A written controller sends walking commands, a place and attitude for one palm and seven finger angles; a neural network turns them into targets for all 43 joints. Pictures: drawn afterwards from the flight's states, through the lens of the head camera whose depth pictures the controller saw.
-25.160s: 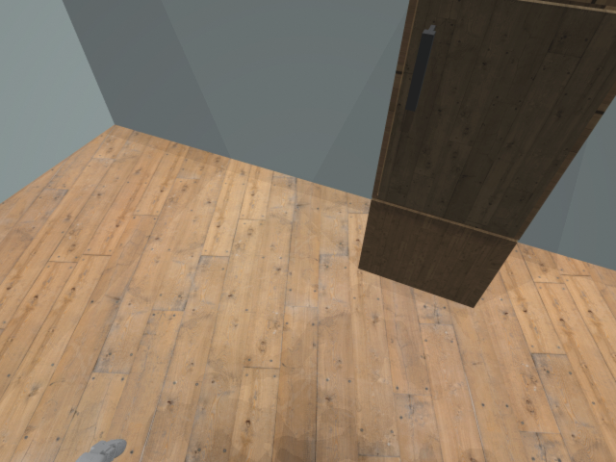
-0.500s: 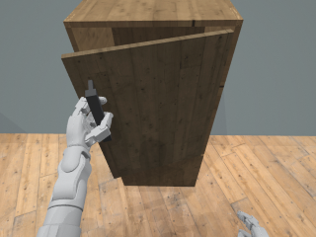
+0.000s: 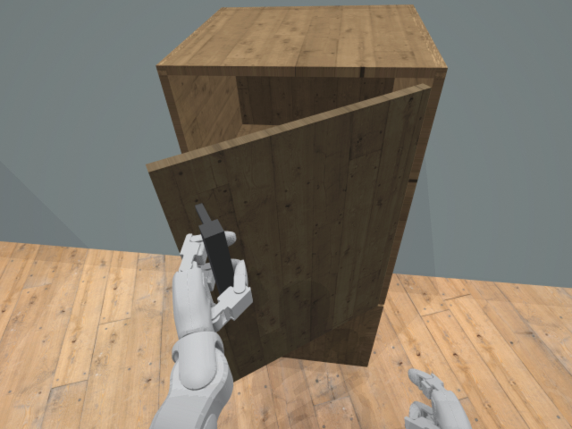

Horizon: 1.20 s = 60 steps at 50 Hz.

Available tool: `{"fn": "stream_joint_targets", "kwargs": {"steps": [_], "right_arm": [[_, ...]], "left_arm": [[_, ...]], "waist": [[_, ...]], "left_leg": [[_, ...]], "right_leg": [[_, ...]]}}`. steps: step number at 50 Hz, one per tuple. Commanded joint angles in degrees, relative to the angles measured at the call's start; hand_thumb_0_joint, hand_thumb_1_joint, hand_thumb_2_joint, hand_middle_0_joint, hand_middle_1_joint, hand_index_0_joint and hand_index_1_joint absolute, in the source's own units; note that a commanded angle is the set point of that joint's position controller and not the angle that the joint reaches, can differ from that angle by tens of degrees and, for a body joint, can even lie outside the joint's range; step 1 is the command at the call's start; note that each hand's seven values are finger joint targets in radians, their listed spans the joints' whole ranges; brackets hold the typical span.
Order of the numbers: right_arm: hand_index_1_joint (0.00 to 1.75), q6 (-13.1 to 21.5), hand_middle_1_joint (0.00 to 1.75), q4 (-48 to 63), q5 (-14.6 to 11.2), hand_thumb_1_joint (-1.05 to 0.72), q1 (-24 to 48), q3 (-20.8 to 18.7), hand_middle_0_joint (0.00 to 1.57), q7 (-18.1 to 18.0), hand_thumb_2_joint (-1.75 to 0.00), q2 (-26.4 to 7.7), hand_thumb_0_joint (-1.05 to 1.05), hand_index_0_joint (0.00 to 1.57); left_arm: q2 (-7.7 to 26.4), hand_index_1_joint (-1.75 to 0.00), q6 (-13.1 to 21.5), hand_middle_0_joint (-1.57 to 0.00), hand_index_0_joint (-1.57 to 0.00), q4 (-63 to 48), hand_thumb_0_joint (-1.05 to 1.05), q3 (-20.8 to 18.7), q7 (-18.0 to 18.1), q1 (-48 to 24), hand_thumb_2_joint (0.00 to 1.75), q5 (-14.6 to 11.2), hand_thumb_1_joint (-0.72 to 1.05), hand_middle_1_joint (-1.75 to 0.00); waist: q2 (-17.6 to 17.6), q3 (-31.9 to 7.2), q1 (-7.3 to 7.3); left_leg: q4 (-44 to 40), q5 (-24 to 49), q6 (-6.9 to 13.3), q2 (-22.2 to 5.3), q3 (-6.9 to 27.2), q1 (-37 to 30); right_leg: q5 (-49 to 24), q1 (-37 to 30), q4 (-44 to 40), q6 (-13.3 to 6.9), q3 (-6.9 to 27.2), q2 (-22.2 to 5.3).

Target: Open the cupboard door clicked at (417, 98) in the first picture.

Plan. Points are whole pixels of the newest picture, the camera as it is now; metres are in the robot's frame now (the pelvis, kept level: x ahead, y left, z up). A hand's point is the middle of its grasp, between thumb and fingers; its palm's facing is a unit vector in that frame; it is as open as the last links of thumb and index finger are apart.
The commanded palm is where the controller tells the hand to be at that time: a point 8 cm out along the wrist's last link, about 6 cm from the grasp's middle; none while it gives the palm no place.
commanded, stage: pull the door open along its arc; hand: left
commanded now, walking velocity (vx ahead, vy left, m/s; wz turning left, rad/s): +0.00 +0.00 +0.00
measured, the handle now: (218, 262) +0.31 +0.12 +0.11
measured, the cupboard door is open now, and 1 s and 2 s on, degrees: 35 36 37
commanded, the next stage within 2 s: open thumb and fingers to let go in 0.04 s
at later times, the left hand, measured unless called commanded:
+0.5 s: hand (231, 301) +0.24 +0.08 +0.12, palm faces +0.33 -0.94 +0.01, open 9.4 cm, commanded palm +0.20 +0.12 +0.11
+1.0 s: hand (243, 293) +0.26 +0.07 +0.12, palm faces +0.26 -0.97 -0.01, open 15.3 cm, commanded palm +0.21 +0.11 +0.11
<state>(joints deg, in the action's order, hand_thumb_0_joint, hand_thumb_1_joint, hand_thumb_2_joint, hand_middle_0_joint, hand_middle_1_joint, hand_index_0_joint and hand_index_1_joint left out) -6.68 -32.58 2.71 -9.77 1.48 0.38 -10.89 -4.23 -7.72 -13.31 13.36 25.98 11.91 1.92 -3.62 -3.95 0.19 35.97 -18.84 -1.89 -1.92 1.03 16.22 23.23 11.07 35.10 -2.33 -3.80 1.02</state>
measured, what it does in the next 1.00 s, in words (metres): stands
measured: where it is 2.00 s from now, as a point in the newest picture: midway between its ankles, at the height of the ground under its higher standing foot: outside the picture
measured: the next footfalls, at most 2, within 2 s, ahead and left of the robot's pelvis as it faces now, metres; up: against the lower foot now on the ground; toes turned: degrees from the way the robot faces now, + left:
none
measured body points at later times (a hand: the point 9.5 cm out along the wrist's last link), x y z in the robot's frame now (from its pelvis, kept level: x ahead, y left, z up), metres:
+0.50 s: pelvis -0.02 +0.00 +0.00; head -0.05 -0.02 +0.45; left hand +0.22 +0.13 +0.12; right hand +0.18 -0.20 -0.09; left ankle +0.00 +0.14 -0.72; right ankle -0.05 -0.09 -0.73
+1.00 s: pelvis -0.04 +0.03 +0.00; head -0.07 +0.01 +0.45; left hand +0.24 +0.12 +0.12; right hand +0.15 -0.17 -0.09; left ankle +0.00 +0.14 -0.73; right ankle -0.05 -0.09 -0.73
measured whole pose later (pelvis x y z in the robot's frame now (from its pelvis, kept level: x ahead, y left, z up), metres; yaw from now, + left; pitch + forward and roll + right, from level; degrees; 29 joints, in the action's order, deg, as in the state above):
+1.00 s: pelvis -0.04 +0.03 +0.00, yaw +1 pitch -4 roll -1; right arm -6.4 -36.7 2.6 -6.2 2.5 0.3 -9.3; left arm -5.3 -6.7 -0.8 17.9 31.8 -1.8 2.6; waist -2.8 -0.2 0.8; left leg 37.2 -16.1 0.0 -0.6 1.1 17.6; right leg 20.1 11.8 35.5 -0.6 -3.9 -0.3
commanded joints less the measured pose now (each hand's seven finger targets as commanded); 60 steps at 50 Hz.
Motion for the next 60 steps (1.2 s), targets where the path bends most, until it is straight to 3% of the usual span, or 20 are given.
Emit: {"fn": "stream_joint_targets", "kwargs": {"steps": [1, 6, 7, 9, 14, 18, 20, 26, 27, 29, 35, 38, 47, 53, 54, 55, 56, 57, 59, 60], "right_arm": [[0.30, 3.35, 0.30, 10.81, -0.61, -0.90, 9.94, -1.40, 0.20, 0.54, -0.90, -3.81, 0.00, 0.20], [0.30, 4.08, 0.30, 9.14, 0.03, -0.90, 11.32, -1.04, 0.20, -0.36, -0.90, -3.96, 0.00, 0.20], [0.30, 3.99, 0.30, 8.19, 0.06, -0.90, 11.81, -0.82, 0.20, -0.81, -0.90, -4.08, 0.00, 0.20], [0.30, 4.27, 0.30, 8.14, 0.25, -0.90, 12.04, -1.00, 0.20, -0.97, -0.90, -3.74, 0.00, 0.20], [0.30, 4.02, 0.30, 8.10, 0.21, -0.90, 11.47, -1.11, 0.20, -1.41, -0.90, -3.49, 0.00, 0.20], [0.30, 4.08, 0.30, 7.94, 0.13, -0.90, 11.34, -1.13, 0.20, -1.22, -0.90, -3.53, 0.00, 0.20], [0.30, 4.24, 0.30, 8.12, 0.15, -0.90, 11.36, -1.16, 0.20, -1.00, -0.90, -3.57, 0.00, 0.20], [0.30, 4.76, 0.30, 7.51, -0.12, -0.90, 12.34, -0.84, 0.20, -1.69, -0.90, -3.84, 0.00, 0.20], [0.30, 4.76, 0.30, 7.13, -0.14, -0.90, 12.39, -0.87, 0.20, -1.74, -0.90, -3.87, 0.00, 0.20], [0.30, 4.98, 0.30, 7.03, -0.21, -0.90, 12.45, -0.76, 0.20, -1.62, -0.90, -3.62, 0.00, 0.20], [0.30, 4.54, 0.30, 7.23, -0.25, -0.90, 12.48, -1.04, 0.20, -0.94, -0.90, -3.48, 0.00, 0.20], [0.30, 3.99, 0.30, 6.67, -0.40, -0.90, 12.87, -0.78, 0.20, -0.67, -0.90, -3.40, 0.00, 0.20], [0.30, 2.99, 0.30, 5.67, -0.44, -0.90, 14.00, -0.66, 0.20, -0.37, -0.90, -3.24, 0.00, 0.20], [0.30, 2.55, 0.30, 5.30, -0.52, -0.90, 14.23, -0.66, 0.20, -0.35, -0.90, -3.14, 0.00, 0.20], [0.30, 2.19, 0.30, 4.60, -0.25, -0.90, 8.84, -0.90, 0.20, 0.11, -0.90, -5.32, 0.00, 0.20], [0.30, 2.26, 0.30, 6.83, -1.16, -0.90, 8.42, -0.90, 0.20, -0.72, -0.90, -5.12, 0.00, 0.20], [0.30, 2.31, 0.30, 7.50, -1.40, -0.90, 8.45, -0.76, 0.20, -1.69, -0.90, -5.16, 0.00, 0.20], [0.30, 2.51, 0.30, 8.13, -1.68, -0.90, 8.11, -0.47, 0.20, -2.21, -0.90, -5.04, 0.00, 0.20], [0.30, 3.91, 0.30, 9.01, -2.64, -0.90, 8.07, 0.15, 0.20, -2.83, -0.90, -5.10, 0.00, 0.20], [0.30, 4.60, 0.30, 9.74, -3.06, -0.90, 8.39, 0.41, 0.20, -3.08, -0.90, -5.17, 0.00, 0.20]], "left_arm": [[-5.28, -1.35, 4.36, -0.40, -0.40, -18.14, 0.00, 4.32, -0.54, 2.12, 0.90, 0.01, 0.90, -1.35], [-3.00, -1.35, 5.03, -0.40, -0.40, -14.05, 0.00, 0.83, 3.00, -7.58, 0.90, 0.47, 0.90, -1.35], [-0.98, -1.35, 5.14, -0.40, -0.40, -12.43, 0.00, -0.94, 3.93, -13.29, 0.90, 0.74, 0.90, -1.35], [-2.87, -1.34, 5.29, -0.39, -0.39, -10.20, 0.00, -0.23, 4.59, -11.77, 0.84, 0.86, 0.76, -1.34], [-2.64, -1.30, 6.26, -0.36, -0.36, -10.36, 0.00, -0.40, 2.86, -11.32, 0.69, -0.12, 0.41, -1.30], [-3.50, -1.27, 6.85, -0.35, -0.35, -9.92, 0.00, 1.08, 2.26, -13.12, 0.57, 0.73, 0.13, -1.27], [-4.38, -1.25, 7.17, -0.33, -0.33, -10.16, 0.00, 2.32, 2.08, -13.43, 0.51, 1.30, -0.01, -1.25], [-3.76, -1.21, 7.19, -0.30, -0.30, -7.39, 0.00, 2.58, 1.16, -20.56, 0.33, 1.17, -0.43, -1.21], [-4.11, -1.20, 7.12, -0.30, -0.30, -6.90, 0.00, 2.84, 1.33, -21.61, 0.30, 1.29, -0.50, -1.20], [-5.57, -1.20, 6.95, -0.30, -0.30, -5.41, 0.00, 3.57, 1.99, -23.65, 0.30, 1.49, -0.50, -1.20], [-6.94, -0.90, 5.65, -0.25, -0.25, -4.16, 0.00, 3.38, 4.01, -23.31, 0.30, 1.44, -0.50, -0.90], [-7.44, -0.75, 4.95, -0.22, -0.22, -2.46, 0.00, 3.69, 4.90, -24.99, 0.30, 1.76, -0.50, -0.75], [-8.41, -0.30, 3.50, -0.15, -0.15, 1.07, 0.00, 3.80, 7.15, -29.95, 0.30, 2.19, -0.50, -0.30], [-9.32, -0.30, 3.02, -0.15, -0.15, 3.58, 0.00, 3.52, 8.04, -32.60, 0.30, 1.96, -0.50, -0.30], [-4.87, -0.30, 5.66, -0.15, -0.15, 3.87, 0.00, 14.88, -4.97, -29.92, 0.30, 6.58, -0.50, -0.30], [0.18, -0.30, 8.54, -0.15, -0.15, 0.22, 0.00, 10.06, -11.88, -32.94, 0.30, 4.15, -0.50, -0.30], [3.18, -0.30, 10.31, -0.15, -0.15, -0.89, 0.00, 8.79, -16.01, -34.21, 0.30, 3.32, -0.50, -0.30], [3.43, -0.30, 11.21, -0.15, -0.15, -1.46, 0.00, 9.33, -19.47, -34.15, 0.30, 2.36, -0.50, -0.30], [3.72, -0.30, 11.53, -0.15, -0.15, 0.14, 0.00, 9.14, -26.76, -33.01, 0.30, -1.59, -0.50, -0.30], [4.26, -0.30, 11.33, -0.15, -0.15, -0.42, 0.00, 7.22, -28.73, -32.29, 0.30, -3.93, -0.50, -0.30]], "waist": [[8.50, -5.98, 1.85], [9.51, -2.36, 1.15], [8.08, -1.02, 0.73], [8.73, -2.48, 1.66], [9.78, -6.53, 2.37], [7.22, -4.83, 1.71], [7.84, -4.34, 1.38], [8.65, -1.72, 0.34], [6.88, -1.66, 0.45], [6.48, -2.36, 0.38], [7.04, -6.47, 1.68], [5.95, -4.01, 1.25], [6.02, -3.40, 1.27], [7.01, -4.51, 1.14], [10.87, -0.95, -4.01], [8.99, -5.62, -2.01], [7.07, -8.50, -1.20], [3.10, -8.99, -1.34], [2.07, -7.58, -1.95], [2.27, -7.40, -1.51]], "left_leg": [[-0.36, 19.24, 3.18, 1.43, -1.10, -5.79], [0.24, 14.37, 3.19, 2.26, -0.70, -5.09], [0.05, 13.11, 3.26, 2.49, -0.51, -5.09], [-0.05, 12.93, 3.27, 2.61, -0.63, -5.63], [-1.20, 15.44, 3.21, 2.47, -0.93, -6.55], [-1.51, 14.95, 3.21, 2.12, -0.92, -7.05], [-1.52, 14.95, 3.36, 1.98, -0.71, -7.00], [-1.90, 10.00, 3.48, 2.07, 0.07, -6.90], [-2.37, 9.34, 3.30, 1.90, 0.39, -7.38], [-2.73, 8.69, 3.22, 1.81, 0.62, -7.47], [-3.35, 11.13, 2.86, 1.43, 0.46, -7.59], [-3.79, 9.89, 2.67, 1.20, 0.73, -7.00], [-4.38, 5.94, 2.36, 1.20, 1.11, -6.06], [-4.58, 5.37, 2.42, 1.34, 1.05, -6.14], [-4.75, 8.50, 3.51, 1.37, 1.16, -8.03], [-4.80, 9.65, 3.78, 1.57, 0.96, -6.99], [-4.37, 11.08, 4.04, 1.89, 0.63, -7.96], [-4.58, 10.73, 3.92, 1.82, 0.48, -9.02], [-4.60, 8.53, 3.92, 2.00, 0.84, -8.73], [-5.19, 7.17, 3.71, 1.92, 1.01, -8.14]], "right_leg": [[-34.30, -0.40, -5.89, 1.84, 2.30, -2.87], [-23.73, 3.57, -8.39, 1.77, 3.14, -2.88], [-20.87, 4.94, -9.05, 1.62, 3.43, -2.94], [-19.73, 4.37, -9.30, 1.60, 3.62, -3.12], [-25.97, 0.67, -8.29, 1.85, 3.62, -3.25], [-23.22, 2.28, -8.40, 1.44, 3.36, -3.06], [-22.79, 2.82, -8.27, 1.41, 3.18, -2.94], [-12.38, 6.17, -10.59, 1.22, 3.18, -2.94], [-10.89, 6.60, -10.23, 0.90, 2.58, -2.70], [-9.49, 7.16, -9.67, 0.72, 1.86, -2.47], [-12.40, 4.64, -7.85, 0.30, 0.79, -1.77], [-10.51, 5.91, -8.17, 0.14, 0.47, -1.69], [-5.54, 7.18, -8.47, -0.04, 0.02, -1.39], [-4.67, 7.04, -8.70, -0.02, 0.15, -1.41], [-10.08, 9.18, -7.78, 0.33, 2.15, -1.23], [-12.78, 6.88, -6.20, 0.09, 1.89, -1.33], [-15.07, 5.43, -5.33, -0.12, 2.36, -1.40], [-14.97, 5.58, -5.10, -0.17, 2.26, -1.55], [-12.65, 6.81, -5.32, -0.22, 1.45, -1.36], [-11.17, 6.41, -5.63, -0.22, 1.09, -1.17]]}}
